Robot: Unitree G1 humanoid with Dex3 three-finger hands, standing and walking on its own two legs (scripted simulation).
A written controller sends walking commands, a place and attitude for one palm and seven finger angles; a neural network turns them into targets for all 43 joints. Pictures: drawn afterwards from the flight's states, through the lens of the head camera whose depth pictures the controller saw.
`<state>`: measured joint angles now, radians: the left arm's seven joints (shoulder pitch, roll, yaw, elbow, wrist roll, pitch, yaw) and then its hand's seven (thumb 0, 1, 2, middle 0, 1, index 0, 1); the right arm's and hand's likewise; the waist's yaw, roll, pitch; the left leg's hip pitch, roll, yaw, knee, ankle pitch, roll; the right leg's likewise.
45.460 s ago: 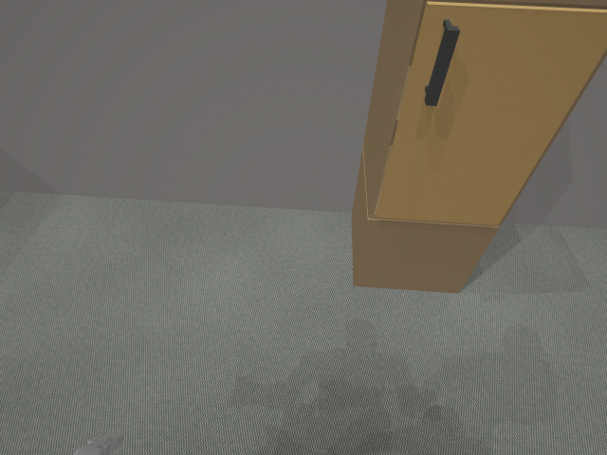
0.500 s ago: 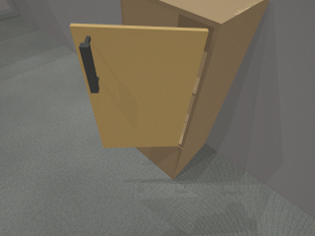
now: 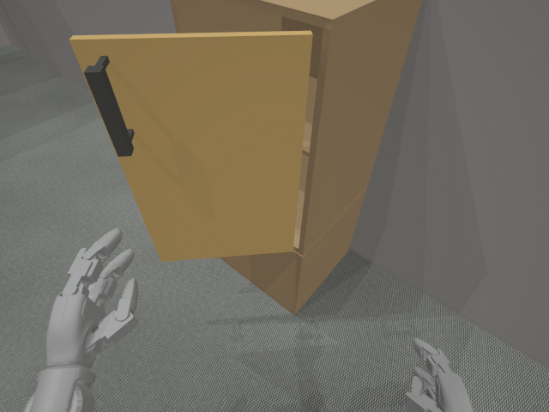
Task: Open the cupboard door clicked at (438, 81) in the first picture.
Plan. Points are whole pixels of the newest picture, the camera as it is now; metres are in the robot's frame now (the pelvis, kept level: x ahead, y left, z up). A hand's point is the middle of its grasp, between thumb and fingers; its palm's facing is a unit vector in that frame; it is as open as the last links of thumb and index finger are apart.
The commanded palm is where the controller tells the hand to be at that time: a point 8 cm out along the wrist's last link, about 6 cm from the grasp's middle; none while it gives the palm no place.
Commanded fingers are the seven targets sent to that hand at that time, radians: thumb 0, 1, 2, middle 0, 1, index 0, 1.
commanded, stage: raise the hand with hooked fingers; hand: left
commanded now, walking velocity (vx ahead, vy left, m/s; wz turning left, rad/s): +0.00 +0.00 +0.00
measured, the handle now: (114, 108) +0.54 +0.29 +0.18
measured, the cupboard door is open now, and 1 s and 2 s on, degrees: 45 45 45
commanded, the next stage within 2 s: move the hooked fingers beside the handle in 1.78 s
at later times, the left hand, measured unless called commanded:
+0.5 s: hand (108, 299) +0.25 +0.23 +0.07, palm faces +0.09 -0.99 -0.05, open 11.0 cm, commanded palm +0.21 +0.28 +0.09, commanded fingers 0.00 -0.08 0.48 -0.27 -0.93 -0.27 -0.93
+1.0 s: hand (28, 227) +0.29 +0.30 +0.17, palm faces +0.15 -0.99 -0.04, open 13.7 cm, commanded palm +0.25 +0.35 +0.17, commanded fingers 0.00 -0.50 0.30 -0.30 -1.20 -0.30 -1.20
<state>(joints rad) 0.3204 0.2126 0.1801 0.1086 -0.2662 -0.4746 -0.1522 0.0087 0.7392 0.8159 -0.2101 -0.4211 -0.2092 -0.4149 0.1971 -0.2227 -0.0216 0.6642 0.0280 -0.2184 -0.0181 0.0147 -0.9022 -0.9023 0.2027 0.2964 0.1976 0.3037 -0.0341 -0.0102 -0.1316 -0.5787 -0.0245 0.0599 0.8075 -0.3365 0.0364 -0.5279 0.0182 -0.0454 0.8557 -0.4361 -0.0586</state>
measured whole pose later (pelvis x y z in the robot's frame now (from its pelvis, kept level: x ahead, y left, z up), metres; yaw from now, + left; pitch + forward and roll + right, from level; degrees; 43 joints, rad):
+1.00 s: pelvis +0.02 +0.04 +0.03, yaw +0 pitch +2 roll -2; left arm 0.04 0.38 0.39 0.03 -0.35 -0.02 -0.27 0.00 -0.42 0.33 -0.30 -1.15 -0.30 -1.15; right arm 0.23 -0.23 0.06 0.61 0.07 -0.26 -0.11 0.02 -0.90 -0.90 0.20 0.30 0.20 0.30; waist 0.04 0.03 -0.07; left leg -0.37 -0.06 0.00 0.64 -0.30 0.07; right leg -0.27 0.02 -0.04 0.59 -0.34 0.00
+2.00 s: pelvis +0.02 -0.01 +0.03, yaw +0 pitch -1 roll +0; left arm -0.16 0.46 0.48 0.21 -0.32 0.16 -0.31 -0.01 -0.50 0.30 -0.31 -1.20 -0.30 -1.20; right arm 0.21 -0.25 0.07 0.64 0.09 -0.18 -0.12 0.02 -0.90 -0.90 0.20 0.30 0.20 0.30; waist 0.03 0.04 -0.05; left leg -0.26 -0.02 -0.03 0.52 -0.25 0.01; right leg -0.18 0.06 -0.05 0.50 -0.31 -0.07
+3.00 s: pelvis +0.03 +0.05 +0.03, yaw -1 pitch +6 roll -2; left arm -0.59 0.59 0.46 0.75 -0.21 0.01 -0.37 -0.01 -0.50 0.30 -0.30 -1.20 -0.30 -1.20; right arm 0.33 -0.27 0.05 0.62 0.07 -0.11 -0.10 0.01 -0.90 -0.90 0.20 0.30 0.20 0.30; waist -0.03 0.02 -0.06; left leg -0.41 -0.06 0.01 0.57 -0.27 0.08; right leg -0.31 0.01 -0.02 0.51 -0.30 0.00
